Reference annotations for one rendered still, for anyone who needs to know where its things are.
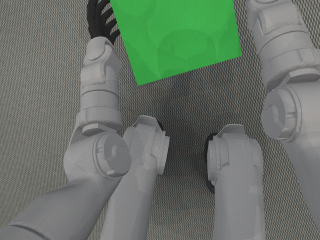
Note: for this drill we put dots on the robot right forearm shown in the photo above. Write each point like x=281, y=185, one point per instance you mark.
x=282, y=42

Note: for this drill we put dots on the robot right foot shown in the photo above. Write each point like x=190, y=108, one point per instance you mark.
x=208, y=182

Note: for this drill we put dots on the robot right shin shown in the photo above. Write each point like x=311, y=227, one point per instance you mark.
x=257, y=156

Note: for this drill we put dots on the carton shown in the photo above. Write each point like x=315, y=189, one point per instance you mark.
x=164, y=38

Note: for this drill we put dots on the left robot hand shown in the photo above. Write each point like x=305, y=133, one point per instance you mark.
x=97, y=22

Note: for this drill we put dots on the robot left forearm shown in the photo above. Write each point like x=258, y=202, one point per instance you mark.
x=99, y=92

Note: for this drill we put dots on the left robot upper arm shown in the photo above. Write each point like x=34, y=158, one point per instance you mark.
x=94, y=167

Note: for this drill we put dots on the right robot upper arm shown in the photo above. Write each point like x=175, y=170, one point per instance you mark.
x=291, y=115

